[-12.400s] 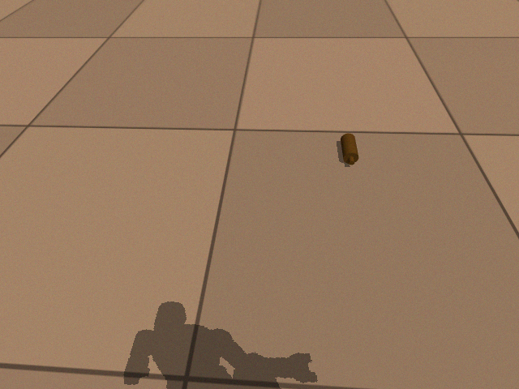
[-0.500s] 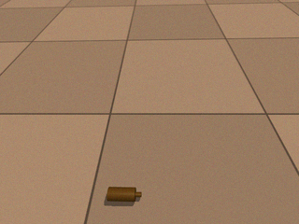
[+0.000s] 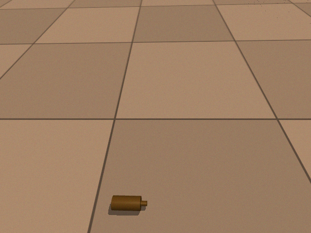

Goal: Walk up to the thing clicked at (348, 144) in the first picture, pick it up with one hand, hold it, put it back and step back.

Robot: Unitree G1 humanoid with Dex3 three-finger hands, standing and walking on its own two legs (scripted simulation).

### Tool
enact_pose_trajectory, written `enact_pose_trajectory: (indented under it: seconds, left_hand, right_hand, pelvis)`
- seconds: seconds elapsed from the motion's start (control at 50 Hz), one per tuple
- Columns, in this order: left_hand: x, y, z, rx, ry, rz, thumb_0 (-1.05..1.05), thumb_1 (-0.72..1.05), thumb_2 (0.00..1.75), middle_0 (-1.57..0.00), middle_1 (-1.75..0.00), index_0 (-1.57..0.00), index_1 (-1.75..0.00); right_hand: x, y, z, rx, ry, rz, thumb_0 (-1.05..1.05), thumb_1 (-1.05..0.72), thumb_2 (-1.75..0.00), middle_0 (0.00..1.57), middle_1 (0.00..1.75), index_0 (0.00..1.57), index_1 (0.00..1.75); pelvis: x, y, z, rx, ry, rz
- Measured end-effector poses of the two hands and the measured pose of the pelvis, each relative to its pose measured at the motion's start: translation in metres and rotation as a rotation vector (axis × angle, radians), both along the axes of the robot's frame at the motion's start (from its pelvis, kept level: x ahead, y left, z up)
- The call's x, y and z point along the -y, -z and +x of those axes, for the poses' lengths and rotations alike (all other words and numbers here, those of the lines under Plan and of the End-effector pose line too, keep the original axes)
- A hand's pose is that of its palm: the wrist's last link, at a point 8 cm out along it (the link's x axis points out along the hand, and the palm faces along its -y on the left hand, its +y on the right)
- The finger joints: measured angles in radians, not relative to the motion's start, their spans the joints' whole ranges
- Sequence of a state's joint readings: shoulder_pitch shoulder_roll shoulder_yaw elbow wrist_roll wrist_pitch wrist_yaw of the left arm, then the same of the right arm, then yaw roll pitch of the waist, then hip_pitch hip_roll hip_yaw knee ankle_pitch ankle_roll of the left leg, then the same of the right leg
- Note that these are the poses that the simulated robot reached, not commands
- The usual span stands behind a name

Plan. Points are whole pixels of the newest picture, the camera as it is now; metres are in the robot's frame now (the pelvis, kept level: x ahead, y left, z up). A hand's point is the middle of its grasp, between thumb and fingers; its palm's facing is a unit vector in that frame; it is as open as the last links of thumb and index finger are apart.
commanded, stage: stand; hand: left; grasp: from above
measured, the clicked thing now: (129, 203) +0.43 +0.21 -0.74
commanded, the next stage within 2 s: rise first in 0.30 s
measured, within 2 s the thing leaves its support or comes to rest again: neither
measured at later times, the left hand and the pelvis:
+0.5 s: hand out of the picture +0.10 +0.25 -0.16, palm faces +0.04 -0.94 -0.34, open 7.7 cm; pelvis -0.01 +0.00 +0.00, yaw +0 degrees
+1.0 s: hand out of the picture +0.14 +0.26 -0.21, palm faces -0.10 -0.90 -0.41, open 13.8 cm; pelvis +0.00 +0.01 -0.07, yaw -1 degrees
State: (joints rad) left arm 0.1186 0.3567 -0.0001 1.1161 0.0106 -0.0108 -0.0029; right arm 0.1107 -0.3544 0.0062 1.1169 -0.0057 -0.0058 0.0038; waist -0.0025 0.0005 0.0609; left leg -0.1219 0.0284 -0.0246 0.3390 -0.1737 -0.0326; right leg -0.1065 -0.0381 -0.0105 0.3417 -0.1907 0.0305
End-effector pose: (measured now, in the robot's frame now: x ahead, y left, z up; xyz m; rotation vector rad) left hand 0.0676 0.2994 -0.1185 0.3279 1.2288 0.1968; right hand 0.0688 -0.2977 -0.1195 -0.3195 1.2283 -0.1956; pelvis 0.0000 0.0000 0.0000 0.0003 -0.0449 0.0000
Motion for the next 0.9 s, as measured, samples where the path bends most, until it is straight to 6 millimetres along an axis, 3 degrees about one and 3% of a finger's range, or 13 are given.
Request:
enact_pose_trajectory:
  seconds: [0.42,0.48,0.6,0.66,0.74,0.9]
  left_hand:
    - [-0.001,0.002,-0.006,-0.021,-0.011,-0.002,0.00,0.90,0.90,-0.20,-0.31,-0.20,-0.30]
    - [0.003,0.001,0.010,0.059,-0.035,-0.007,0.00,0.86,0.92,-0.18,-0.35,-0.18,-0.34]
    - [0.003,0.013,0.064,0.121,-0.003,-0.016,0.00,0.60,0.97,-0.11,-0.60,-0.10,-0.60]
    - [0.002,0.015,0.081,0.141,0.032,-0.003,0.00,0.42,0.99,-0.07,-0.77,-0.07,-0.76]
    - [0.003,0.018,0.086,0.105,0.059,0.014,0.00,0.15,1.01,-0.05,-0.92,-0.05,-0.91]
    - [-0.002,0.042,0.075,0.048,0.073,0.048,0.00,-0.33,1.00,-0.06,-1.06,-0.06,-1.06]
  right_hand:
    - [-0.001,0.001,-0.003,-0.017,0.001,0.000,0.00,-0.90,-0.90,0.21,0.30,0.20,0.30]
    - [-0.007,0.000,0.004,0.064,0.008,0.003,0.01,-0.90,-0.90,0.21,0.30,0.20,0.30]
    - [-0.028,0.006,0.012,0.161,0.016,0.033,0.00,-0.90,-0.90,0.21,0.30,0.20,0.30]
    - [-0.036,0.010,0.011,0.190,0.033,0.052,0.00,-0.90,-0.90,0.21,0.30,0.20,0.30]
    - [-0.044,0.013,0.013,0.217,0.047,0.076,0.01,-0.90,-0.90,0.21,0.30,0.20,0.30]
    - [-0.046,0.026,0.034,0.294,0.016,0.065,0.01,-0.89,-0.90,0.21,0.30,0.20,0.30]
  pelvis:
    - [-0.001,0.000,0.001,-0.004,-0.002,0.000]
    - [-0.001,0.003,-0.003,-0.035,-0.005,0.000]
    - [0.000,0.016,-0.013,-0.120,0.005,-0.002]
    - [-0.001,0.022,-0.013,-0.145,0.016,-0.002]
    - [-0.004,0.027,-0.009,-0.168,0.020,-0.005]
    - [-0.008,0.051,-0.005,-0.244,0.022,-0.010]
